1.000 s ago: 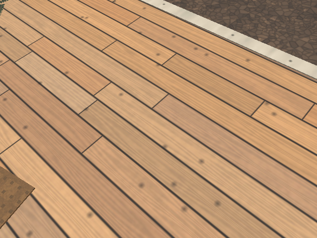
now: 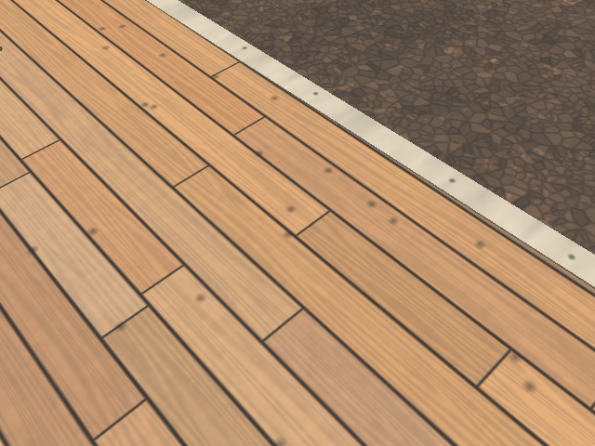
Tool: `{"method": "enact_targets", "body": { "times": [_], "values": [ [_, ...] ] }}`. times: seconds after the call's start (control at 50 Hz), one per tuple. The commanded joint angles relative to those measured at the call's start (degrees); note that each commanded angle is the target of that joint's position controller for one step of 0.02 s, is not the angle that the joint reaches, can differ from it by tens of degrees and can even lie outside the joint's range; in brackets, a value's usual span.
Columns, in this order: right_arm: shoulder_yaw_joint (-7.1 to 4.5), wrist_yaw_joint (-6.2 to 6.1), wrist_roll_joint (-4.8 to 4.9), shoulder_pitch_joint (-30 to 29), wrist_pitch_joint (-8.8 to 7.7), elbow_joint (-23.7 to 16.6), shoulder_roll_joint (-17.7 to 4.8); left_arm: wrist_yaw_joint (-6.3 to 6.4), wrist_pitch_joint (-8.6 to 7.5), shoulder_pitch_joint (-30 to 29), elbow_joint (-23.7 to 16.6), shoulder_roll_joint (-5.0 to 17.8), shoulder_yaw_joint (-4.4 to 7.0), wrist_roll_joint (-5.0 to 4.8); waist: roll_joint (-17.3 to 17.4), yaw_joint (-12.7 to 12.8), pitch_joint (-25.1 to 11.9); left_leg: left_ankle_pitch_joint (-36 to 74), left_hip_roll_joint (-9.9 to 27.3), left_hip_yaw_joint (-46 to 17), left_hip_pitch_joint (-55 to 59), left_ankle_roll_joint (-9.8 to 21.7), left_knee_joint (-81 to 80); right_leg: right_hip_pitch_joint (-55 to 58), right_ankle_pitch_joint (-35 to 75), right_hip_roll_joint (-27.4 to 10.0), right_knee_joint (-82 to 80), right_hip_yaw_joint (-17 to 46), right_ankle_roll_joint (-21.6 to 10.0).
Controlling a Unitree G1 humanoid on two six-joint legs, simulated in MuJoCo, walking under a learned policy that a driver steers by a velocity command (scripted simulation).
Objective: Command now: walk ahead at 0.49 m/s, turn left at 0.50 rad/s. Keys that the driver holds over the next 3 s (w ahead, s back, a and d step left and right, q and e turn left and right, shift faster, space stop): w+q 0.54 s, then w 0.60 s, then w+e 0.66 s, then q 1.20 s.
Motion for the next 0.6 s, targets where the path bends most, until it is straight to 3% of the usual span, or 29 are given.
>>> {"method": "enact_targets", "body": {
  "times": [0.02,0.1,0.18,0.22,0.24,0.26,0.28,0.3,0.32,0.34,0.36,0.38,0.4,0.42,0.48,0.56,0.6],
  "values": [
    [0.13,0.60,-0.41,1.0,-0.17,-3.8,-0.6,0.41,-1.43,-4.5,-3.1,7.4,1.94,-0.07,-5.9,-2.0,1.2,8.1,2.8,-3.1,-3.3,-0.3,-6.7,0.4,11.0,-16.5,-11.7,8.1,-9.5],
    [0.84,2.34,-0.32,-7.0,-0.97,-6.3,0.1,0.92,-0.55,-2.5,-1.5,10.0,2.60,-0.57,-4.2,1.0,3.1,15.8,1.6,1.2,-1.3,0.8,-19.1,2.7,12.6,-16.1,-11.8,1.7,-8.0],
    [0.65,3.49,-0.22,-12.6,-0.88,-9.7,-0.9,0.89,0.98,0.5,0.4,12.0,3.33,-1.86,-4.2,2.4,4.3,11.5,0.4,4.0,-2.6,3.2,-25.2,10.5,17.0,-17.9,-8.5,-1.1,-6.4],
    [-0.16,3.72,-0.42,-11.6,-0.58,-10.7,-2.4,1.09,1.86,0.4,0.6,13.7,3.75,-2.32,-5.9,0.7,1.8,5.8,-2.8,7.1,1.9,5.3,-26.3,13.3,33.7,-18.0,-2.0,-3.0,-5.2],
    [-1.04,3.62,-0.50,-8.2,-0.28,-10.4,-3.9,1.24,2.33,0.1,0.5,14.5,3.95,-2.62,-6.9,-1.7,-1.2,3.0,-5.2,8.8,7.4,6.7,-26.3,13.6,43.3,-17.5,4.6,-4.0,-4.5],
    [-2.55,3.26,-0.33,-0.4,-0.02,-8.6,-6.2,1.40,2.82,-0.7,0.3,14.4,3.80,-2.93,-6.6,-6.4,-5.5,4.0,-8.1,10.1,18.0,8.5,-29.0,10.9,47.6,-15.9,15.5,-5.8,-3.1],
    [-4.65,2.33,-0.06,10.0,0.55,-5.9,-10.1,1.71,2.73,-0.1,-0.3,12.6,2.94,-2.30,-4.2,-11.2,-10.8,6.1,-8.0,6.2,35.1,10.9,-30.5,0.2,39.2,-13.7,30.7,-6.3,-0.7],
    [-5.88,1.38,0.53,10.7,0.56,-5.6,-17.1,1.30,1.85,4.3,-3.5,4.3,0.32,0.50,11.8,-5.7,-14.2,1.1,7.4,-23.2,54.4,19.9,-33.4,-26.1,-12.3,-4.3,52.3,-4.9,3.4],
    [-4.78,1.87,-0.01,11.2,-0.74,-8.5,-15.0,0.75,-0.29,1.3,-4.8,6.2,-0.15,-0.62,8.8,-7.6,-25.1,-9.6,14.7,-47.2,60.0,26.5,-44.0,-34.6,-24.8,1.2,62.7,10.4,3.9],
    [-3.55,2.28,-0.56,9.7,-1.73,-7.8,-10.7,0.24,-1.44,-5.0,-6.4,10.7,1.01,-2.97,3.4,-9.4,-18.0,-8.1,13.2,-39.7,56.3,22.7,-46.6,-40.0,-19.3,-2.1,62.5,13.3,2.8],
    [-3.05,2.25,-0.48,7.4,-2.25,-7.5,-9.0,0.29,-2.13,-6.3,-7.1,9.9,0.52,-3.04,1.2,-7.3,-11.8,-4.1,10.8,-32.2,48.6,20.6,-46.4,-39.5,-14.3,-4.5,57.8,12.7,1.8],
    [-2.47,2.11,-0.48,3.3,-2.37,-7.9,-7.2,0.76,-2.32,-6.3,-6.3,9.5,0.51,-1.55,-2.2,-4.6,-8.0,2.6,8.4,-26.4,40.4,18.7,-46.2,-36.0,-11.1,-6.7,52.4,12.6,2.0],
    [-1.86,1.85,-1.06,0.7,-2.49,-8.6,-5.6,0.90,-1.93,-5.4,-5.9,10.1,0.92,-0.50,-1.3,-2.6,-6.6,9.1,6.6,-22.4,34.6,18.0,-47.1,-31.7,-8.8,-7.9,48.9,13.0,2.3],
    [-1.69,1.62,-1.52,-0.6,-2.49,-9.1,-5.5,0.76,-1.27,-4.6,-5.6,10.1,1.03,-0.18,-0.5,-1.4,-6.0,12.4,5.7,-20.9,31.0,18.0,-48.2,-28.9,-7.5,-8.1,47.3,12.9,2.9],
    [-2.05,0.67,-1.11,0.3,-2.79,-7.8,-6.9,0.79,0.15,-5.4,-5.6,7.5,0.31,0.49,-1.4,-0.9,-4.2,19.5,3.9,-15.6,24.3,18.3,-49.6,-26.6,-3.9,-7.2,39.8,11.0,5.6],
    [-2.27,-0.43,-0.61,2.8,-2.25,-6.1,-7.8,0.36,0.23,-13.9,-7.3,4.8,-1.00,0.13,0.8,-4.0,-1.8,12.4,-0.2,-10.7,20.7,14.5,-49.3,-23.4,11.7,-4.3,21.8,10.2,6.9],
    [-2.16,-0.52,-0.57,5.2,-2.20,-4.8,-7.7,-0.30,-0.20,-17.1,-7.6,4.7,-1.26,-0.42,1.5,-5.9,-1.5,8.9,0.4,-11.0,20.7,13.6,-49.2,-20.3,17.0,-3.3,16.7,9.7,6.7]
  ]
}}
Next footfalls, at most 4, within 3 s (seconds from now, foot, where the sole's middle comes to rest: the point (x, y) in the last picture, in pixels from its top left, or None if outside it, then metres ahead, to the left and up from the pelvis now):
0.28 left None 0.31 0.16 -0.78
0.76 right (311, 385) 0.63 0.04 -0.78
1.28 left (178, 321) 0.79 0.38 -0.78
1.82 right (258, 221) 1.12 0.20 -0.78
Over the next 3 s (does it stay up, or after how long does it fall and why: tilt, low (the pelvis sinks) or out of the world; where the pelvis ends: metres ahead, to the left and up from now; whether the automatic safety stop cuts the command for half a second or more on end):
stays up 1.17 0.27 0.00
